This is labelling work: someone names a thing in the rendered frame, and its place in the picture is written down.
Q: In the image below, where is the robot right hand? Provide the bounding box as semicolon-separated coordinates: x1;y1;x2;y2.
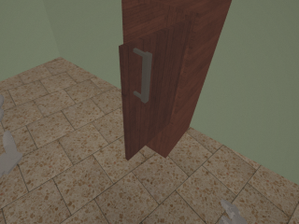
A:
219;199;248;224

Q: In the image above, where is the robot left hand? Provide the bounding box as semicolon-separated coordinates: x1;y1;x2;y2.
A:
0;94;22;178

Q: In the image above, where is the handle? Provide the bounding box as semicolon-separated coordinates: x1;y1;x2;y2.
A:
133;48;152;104

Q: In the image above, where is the cupboard door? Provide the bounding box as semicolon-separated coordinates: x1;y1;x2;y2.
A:
119;19;192;161

